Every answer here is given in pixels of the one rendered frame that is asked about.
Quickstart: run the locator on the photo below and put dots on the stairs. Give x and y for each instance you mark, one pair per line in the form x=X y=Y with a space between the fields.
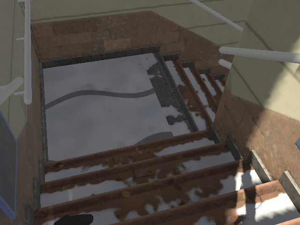
x=201 y=92
x=186 y=179

